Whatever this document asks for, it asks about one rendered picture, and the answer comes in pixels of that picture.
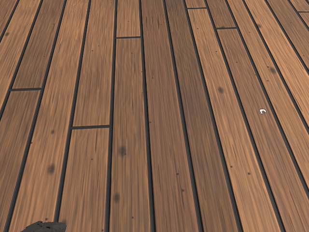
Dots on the left robot hand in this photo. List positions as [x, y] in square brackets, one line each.
[40, 226]

